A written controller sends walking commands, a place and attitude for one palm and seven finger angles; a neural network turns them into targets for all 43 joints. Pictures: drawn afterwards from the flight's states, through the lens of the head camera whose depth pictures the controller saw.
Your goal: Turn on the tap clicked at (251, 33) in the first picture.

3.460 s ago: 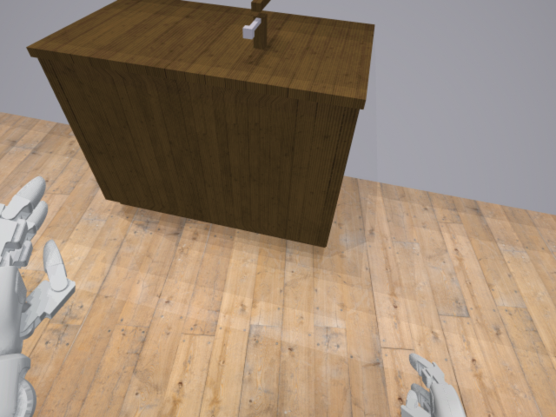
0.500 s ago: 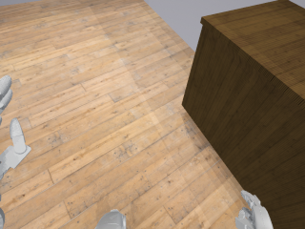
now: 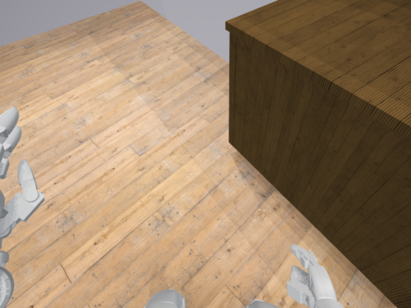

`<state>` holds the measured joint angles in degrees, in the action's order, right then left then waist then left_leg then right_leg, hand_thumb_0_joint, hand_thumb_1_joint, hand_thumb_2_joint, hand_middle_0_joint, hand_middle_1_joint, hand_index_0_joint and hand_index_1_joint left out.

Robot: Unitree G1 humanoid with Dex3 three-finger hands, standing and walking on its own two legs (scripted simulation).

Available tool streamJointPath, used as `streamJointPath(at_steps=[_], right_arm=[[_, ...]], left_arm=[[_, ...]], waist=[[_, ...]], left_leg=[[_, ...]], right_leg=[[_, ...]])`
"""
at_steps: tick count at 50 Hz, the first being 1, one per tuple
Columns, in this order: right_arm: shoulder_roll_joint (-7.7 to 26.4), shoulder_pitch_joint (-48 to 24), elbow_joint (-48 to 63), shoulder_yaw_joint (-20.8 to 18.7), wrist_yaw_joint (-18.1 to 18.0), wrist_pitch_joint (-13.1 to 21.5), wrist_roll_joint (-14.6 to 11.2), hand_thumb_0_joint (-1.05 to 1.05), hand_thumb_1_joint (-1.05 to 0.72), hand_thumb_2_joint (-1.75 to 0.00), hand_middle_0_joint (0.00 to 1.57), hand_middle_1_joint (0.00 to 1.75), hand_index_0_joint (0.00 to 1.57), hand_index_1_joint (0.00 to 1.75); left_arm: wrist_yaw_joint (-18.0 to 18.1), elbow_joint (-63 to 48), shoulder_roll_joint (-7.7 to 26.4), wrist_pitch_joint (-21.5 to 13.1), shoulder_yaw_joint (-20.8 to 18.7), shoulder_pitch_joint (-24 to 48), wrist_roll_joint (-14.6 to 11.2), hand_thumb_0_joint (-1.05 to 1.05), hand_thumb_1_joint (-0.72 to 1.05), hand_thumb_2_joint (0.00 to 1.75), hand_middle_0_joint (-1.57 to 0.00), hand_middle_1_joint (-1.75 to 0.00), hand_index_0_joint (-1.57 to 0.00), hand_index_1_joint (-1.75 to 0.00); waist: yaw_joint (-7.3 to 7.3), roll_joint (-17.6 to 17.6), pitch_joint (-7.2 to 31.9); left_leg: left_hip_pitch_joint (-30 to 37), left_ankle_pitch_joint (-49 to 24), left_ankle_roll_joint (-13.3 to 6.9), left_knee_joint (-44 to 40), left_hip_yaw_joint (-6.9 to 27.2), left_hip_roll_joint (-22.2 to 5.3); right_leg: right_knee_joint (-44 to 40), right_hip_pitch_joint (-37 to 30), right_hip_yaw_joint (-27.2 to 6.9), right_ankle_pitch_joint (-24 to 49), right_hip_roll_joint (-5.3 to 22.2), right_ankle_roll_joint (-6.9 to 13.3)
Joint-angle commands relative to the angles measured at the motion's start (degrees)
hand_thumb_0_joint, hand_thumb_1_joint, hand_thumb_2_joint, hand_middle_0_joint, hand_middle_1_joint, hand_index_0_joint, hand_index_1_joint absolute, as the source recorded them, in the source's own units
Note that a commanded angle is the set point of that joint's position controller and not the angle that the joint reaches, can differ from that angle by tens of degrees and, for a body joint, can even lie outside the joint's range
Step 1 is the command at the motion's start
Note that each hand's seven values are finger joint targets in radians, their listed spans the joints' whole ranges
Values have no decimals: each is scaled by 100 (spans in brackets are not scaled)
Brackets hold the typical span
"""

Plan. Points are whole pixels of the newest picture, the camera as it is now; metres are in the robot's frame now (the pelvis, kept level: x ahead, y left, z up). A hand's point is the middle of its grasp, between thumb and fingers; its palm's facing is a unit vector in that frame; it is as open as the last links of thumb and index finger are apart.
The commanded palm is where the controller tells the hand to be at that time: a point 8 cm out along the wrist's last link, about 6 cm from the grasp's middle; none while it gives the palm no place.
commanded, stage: turn to face it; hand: left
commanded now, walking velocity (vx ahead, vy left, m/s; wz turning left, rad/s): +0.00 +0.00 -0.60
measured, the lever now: out of the picture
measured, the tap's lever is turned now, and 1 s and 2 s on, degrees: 0 0 0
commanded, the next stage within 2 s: take the last steps up to it in 1.94 s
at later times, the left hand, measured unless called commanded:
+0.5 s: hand (53, 214) +0.20 +0.20 +0.19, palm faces +0.22 -0.89 -0.41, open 7.4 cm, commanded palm +0.16 +0.24 +0.20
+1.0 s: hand (148, 256) +0.15 +0.07 +0.20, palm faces -0.16 -0.84 -0.53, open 7.4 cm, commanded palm +0.14 +0.13 +0.20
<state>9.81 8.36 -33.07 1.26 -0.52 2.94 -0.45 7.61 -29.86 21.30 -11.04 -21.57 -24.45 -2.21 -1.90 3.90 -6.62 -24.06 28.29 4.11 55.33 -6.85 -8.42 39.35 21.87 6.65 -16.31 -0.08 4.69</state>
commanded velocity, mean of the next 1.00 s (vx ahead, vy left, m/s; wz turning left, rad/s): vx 0.00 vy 0.00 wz -0.60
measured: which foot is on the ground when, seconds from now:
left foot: up 0.00-0.36, down 0.38-0.70, up 0.72-0.98, down 1.00-1.00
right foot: down 0.00-0.40, up 0.42-0.66, down 0.68-1.00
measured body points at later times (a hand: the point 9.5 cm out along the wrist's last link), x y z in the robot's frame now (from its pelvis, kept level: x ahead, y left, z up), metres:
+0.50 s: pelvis -0.07 +0.01 +0.01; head -0.07 +0.02 +0.46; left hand +0.18 +0.25 +0.22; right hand +0.03 -0.26 -0.07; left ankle -0.04 +0.15 -0.72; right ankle -0.04 -0.08 -0.65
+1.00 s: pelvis -0.15 +0.00 +0.01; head -0.11 -0.02 +0.45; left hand +0.16 +0.12 +0.23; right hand -0.17 -0.32 -0.07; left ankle -0.07 +0.09 -0.71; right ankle -0.15 -0.13 -0.72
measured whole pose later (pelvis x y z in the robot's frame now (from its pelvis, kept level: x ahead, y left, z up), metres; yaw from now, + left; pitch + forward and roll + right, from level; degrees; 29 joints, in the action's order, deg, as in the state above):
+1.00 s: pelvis -0.15 +0.00 +0.01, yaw -35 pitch +0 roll +0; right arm 16.2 10.2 -31.5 -3.1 -1.3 -2.4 -0.9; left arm 8.1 -38.7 26.5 -13.2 -26.8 -33.7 -3.2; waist 0.9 -1.3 -5.1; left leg -19.8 22.8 3.9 38.2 -3.6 -2.9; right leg 33.2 23.4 -3.9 -10.1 -3.8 1.5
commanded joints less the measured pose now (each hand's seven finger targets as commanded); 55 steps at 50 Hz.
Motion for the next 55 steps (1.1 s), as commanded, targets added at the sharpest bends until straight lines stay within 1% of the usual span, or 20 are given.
streamJointPath(at_steps=[1, 4, 13, 17, 18, 20, 21, 23, 25, 32, 33, 34, 35, 36, 37, 40, 48, 50, 52, 55], right_arm=[[481, -294, 848, -207, -79, 33, -9, 0, -90, -90, 20, 30, 20, 30], [653, -375, 839, -294, -125, -54, -22, 0, -90, -90, 20, 30, 20, 30], [877, -260, 990, -429, -89, -173, -25, 0, -90, -90, 20, 30, 20, 30], [905, -46, 996, -406, -66, -308, -48, 0, -90, -90, 20, 30, 20, 30], [942, 27, 1031, -395, -88, -316, -36, 0, -90, -90, 20, 30, 20, 30], [1070, -175, 1188, -428, -134, -258, 29, 0, -90, -90, 20, 30, 20, 30], [832, -268, 1153, -383, -165, -201, 0, 0, -90, -90, 20, 30, 20, 30], [854, -267, 1072, -483, -117, -149, -29, 0, -90, -90, 20, 30, 20, 30], [903, -163, 1034, -471, -45, -93, -95, 0, -90, -90, 20, 30, 20, 30], [1017, 188, 917, -462, 0, 278, -37, 0, -90, -90, 20, 30, 20, 30], [944, 221, 925, -442, 42, 296, -65, 0, -90, -90, 20, 30, 20, 30], [824, 238, 917, -443, 69, 298, -93, 0, -90, -90, 20, 30, 20, 30], [642, -21, 1065, -367, 35, 272, -67, 0, -90, -90, 20, 30, 20, 30], [563, -264, 1015, -268, -5, 228, -5, 0, -90, -90, 20, 30, 20, 30], [728, -356, 997, -449, 11, 110, -102, 0, -90, -90, 20, 30, 20, 30], [497, -417, 1005, -237, 47, -146, -49, 0, -90, -90, 20, 30, 20, 30], [804, -84, 1007, -399, -59, -285, -67, 0, -90, -90, 20, 30, 20, 30], [949, 47, 1012, -461, -145, -253, -50, 0, -90, -90, 20, 30, 20, 30], [1039, -145, 1177, -505, -204, -200, -61, 0, -90, -90, 20, 30, 20, 30], [945, -163, 990, -471, -102, -109, -39, 0, -90, -90, 20, 30, 20, 30]], left_arm=[[176, -803, 1021, -237, -900, -374, -102, 0, 90, 90, -20, -30, -20, -30], [230, -1230, 1105, -357, -861, -218, -106, 0, 90, 90, -20, -30, -20, -30], [260, -1362, 1170, -364, -915, -433, -130, 0, 90, 90, -20, -30, -20, -30], [153, -974, 976, -297, -704, -256, -111, 0, 90, 90, -20, -30, -20, -30], [107, -1030, 988, -346, -644, -78, -95, 0, 90, 90, -20, -30, -20, -30], [43, -1142, 945, -430, -646, 235, -9, 0, 90, 90, -20, -30, -20, -30], [76, -1023, 1093, -430, -742, 408, 115, 0, 90, 90, -20, -30, -20, -30], [15, -930, 923, -464, -588, 621, 190, 0, 90, 90, -20, -30, -20, -30], [35, -963, 576, -375, -128, 765, 134, 0, 90, 90, -20, -30, -20, -30], [106, -858, 847, -305, -236, 1067, 172, 0, 90, 90, -20, -30, -20, -30], [103, -1002, 875, -332, -297, 1070, 151, 0, 90, 90, -20, -30, -20, -30], [130, -1095, 1100, -382, -494, 979, 167, 0, 90, 90, -20, -30, -20, -30], [205, -1155, 1483, -441, -876, 751, 147, 0, 90, 90, -20, -30, -20, -30], [264, -1087, 1598, -469, -1177, 418, 56, 0, 90, 90, -20, -30, -20, -30], [205, -1102, 1540, -351, -1135, 97, -25, 0, 90, 90, -20, -30, -20, -30], [193, -1724, 1430, -499, -1432, -941, -195, 0, 90, 90, -20, -30, -20, -30], [201, -1423, 1108, -346, -1163, -832, -136, 0, 90, 90, -20, -30, -20, -30], [165, -1344, 1043, -357, -983, -494, -119, 0, 90, 90, -20, -30, -20, -30], [141, -1534, 1022, -460, -798, -32, 78, 0, 90, 90, -20, -30, -20, -30], [101, -1123, 678, -458, -307, 405, 184, 0, 90, 90, -20, -30, -20, -30]], waist=[[116, -1243, 1611], [99, -896, 1807], [-77, -1023, 1727], [81, -880, 1515], [147, -601, 1433], [70, 1145, 916], [26, 1078, 666], [17, 905, 375], [8, 1010, 208], [99, 898, 817], [106, 569, 1061], [116, -295, 1333], [-14, -1649, 1427], [-108, -1857, 1517], [-44, -1928, 1823], [17, -943, 1964], [140, -1097, 1628], [243, -496, 1400], [88, 1401, 944], [160, 1002, 379]], left_leg=[[-1194, -270, 156, 1792, 769, 289], [-937, -420, 140, 1253, 698, 381], [210, 46, -40, -1222, 483, 658], [1508, -390, -220, -2868, 276, 638], [1945, -359, -376, -3365, 386, 391], [1477, 117, -1289, -4404, 2214, -1648], [543, 99, -1531, -4511, 2203, -2072], [-202, -100, -1344, -4337, 1186, -1736], [342, -976, -1023, -3877, 332, -1402], [1055, -2532, -472, -2420, -201, -1133], [963, -2399, -357, -1821, -250, -957], [669, -1746, -161, -898, -454, -560], [-712, 512, 65, 209, -328, 156], [-1180, 918, 111, 1052, 279, 251], [-1103, 725, 116, 1470, 727, 165], [-1214, 102, 119, 1029, 717, 186], [1072, -704, -47, -2157, 375, 504], [2021, -931, -331, -3373, 721, -17], [1576, -1973, -1204, -3971, 2162, -1894], [324, -1261, -1188, -3955, 1118, -1621]], right_leg=[[-1587, -1829, -2440, 2911, 1519, 382], [-1638, -1892, -2133, 2922, 1365, 318], [-2355, -1068, -2946, 303, 1279, 426], [-2404, 21, -2692, -653, 815, 13], [-2009, 464, -2483, -828, 498, -204], [1010, 1312, -1186, -976, -449, -656], [2657, 1210, -967, -836, -234, -736], [3543, 912, -987, -697, 6, -759], [2525, 1039, -610, -831, 170, -791], [-806, -738, 278, -146, -118, -850], [-1306, -1206, 71, 429, 70, -739], [-1568, -1633, -717, 1594, 672, -412], [-1499, -2275, -2512, 4056, 1660, 227], [-1409, -2342, -2769, 5262, 2075, 527], [-1455, -2188, -3083, 4555, 2004, 513], [-1205, -2388, -2384, 3930, 1566, 600], [-1636, -441, -2488, 991, 1024, 266], [-889, 549, -2188, 25, 506, -165], [2087, 1376, -841, -1585, -214, -660], [3219, 1055, -857, -939, 221, -739]])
